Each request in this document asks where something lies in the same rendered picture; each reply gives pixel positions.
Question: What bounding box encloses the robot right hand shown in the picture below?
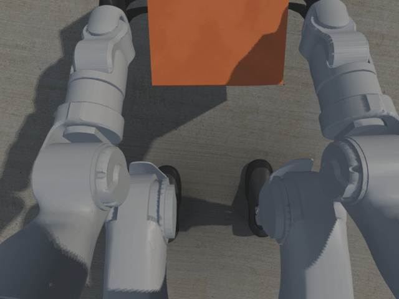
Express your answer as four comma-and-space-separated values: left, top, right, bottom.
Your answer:
288, 0, 320, 19

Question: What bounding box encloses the left robot upper arm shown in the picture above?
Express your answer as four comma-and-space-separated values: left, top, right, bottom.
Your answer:
0, 142, 131, 299

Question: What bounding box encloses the right robot upper arm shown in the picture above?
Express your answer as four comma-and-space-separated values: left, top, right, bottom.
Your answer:
318, 134, 399, 299

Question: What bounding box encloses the robot left foot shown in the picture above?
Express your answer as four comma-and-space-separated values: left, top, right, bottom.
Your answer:
158, 165, 181, 243

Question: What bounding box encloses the robot right forearm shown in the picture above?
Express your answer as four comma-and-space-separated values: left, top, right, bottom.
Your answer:
299, 0, 399, 140

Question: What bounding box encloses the robot left hand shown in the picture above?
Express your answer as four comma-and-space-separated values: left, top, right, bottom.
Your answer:
99, 0, 148, 23

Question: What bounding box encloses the right robot shin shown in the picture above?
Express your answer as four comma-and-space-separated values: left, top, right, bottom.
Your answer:
255, 158, 347, 235

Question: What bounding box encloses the robot left forearm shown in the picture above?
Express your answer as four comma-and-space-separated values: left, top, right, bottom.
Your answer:
31, 5, 135, 197

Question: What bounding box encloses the carton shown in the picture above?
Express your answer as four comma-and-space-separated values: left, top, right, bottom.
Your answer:
147, 0, 289, 87

